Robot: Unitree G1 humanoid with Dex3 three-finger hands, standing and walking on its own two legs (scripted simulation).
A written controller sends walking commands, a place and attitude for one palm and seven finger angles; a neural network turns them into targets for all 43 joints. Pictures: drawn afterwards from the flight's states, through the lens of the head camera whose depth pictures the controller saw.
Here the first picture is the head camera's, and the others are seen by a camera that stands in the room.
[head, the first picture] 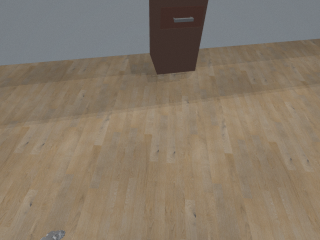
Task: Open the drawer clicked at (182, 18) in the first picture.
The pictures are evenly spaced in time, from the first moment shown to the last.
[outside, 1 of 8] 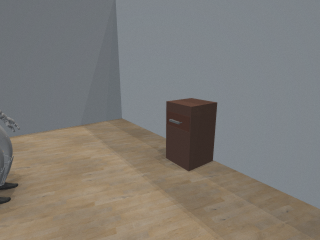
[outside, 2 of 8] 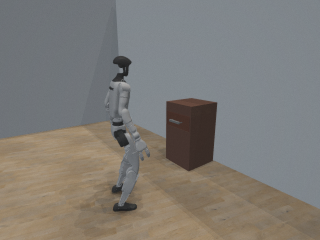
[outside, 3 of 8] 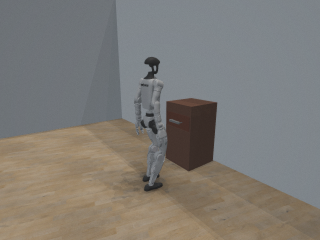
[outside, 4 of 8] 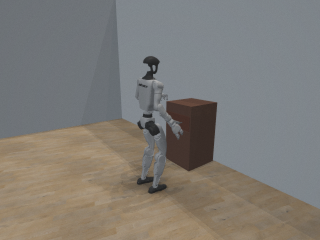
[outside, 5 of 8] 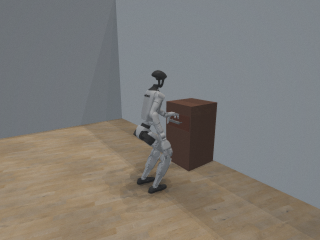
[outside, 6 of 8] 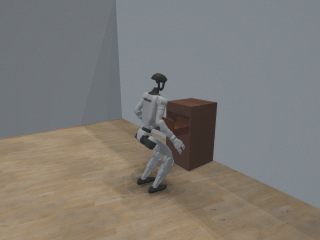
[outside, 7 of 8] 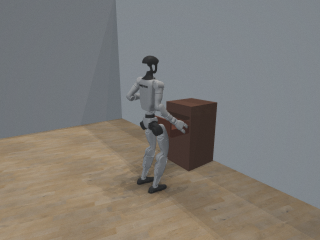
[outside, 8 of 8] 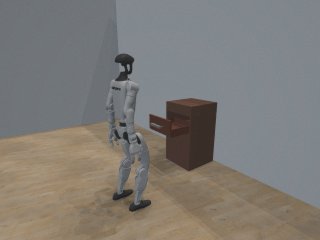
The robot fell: no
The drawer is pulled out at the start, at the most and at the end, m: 0.00 0.28 0.28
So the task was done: yes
